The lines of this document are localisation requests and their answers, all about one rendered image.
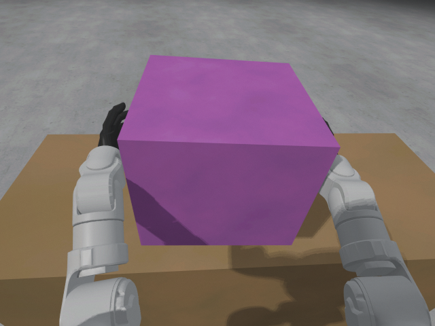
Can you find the carton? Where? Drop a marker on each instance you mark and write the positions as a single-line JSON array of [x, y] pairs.
[[222, 152]]

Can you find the robot right forearm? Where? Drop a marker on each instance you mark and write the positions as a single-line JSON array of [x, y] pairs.
[[365, 244]]

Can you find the left robot upper arm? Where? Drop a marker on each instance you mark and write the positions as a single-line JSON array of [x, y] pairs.
[[111, 302]]

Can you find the robot left forearm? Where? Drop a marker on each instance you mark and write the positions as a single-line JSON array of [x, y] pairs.
[[98, 215]]

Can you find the right robot upper arm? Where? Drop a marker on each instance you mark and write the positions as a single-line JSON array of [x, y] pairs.
[[383, 301]]

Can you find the left robot hand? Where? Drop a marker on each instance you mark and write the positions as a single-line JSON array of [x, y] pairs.
[[112, 126]]

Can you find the pedestal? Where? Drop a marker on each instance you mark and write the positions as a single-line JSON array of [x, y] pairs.
[[211, 285]]

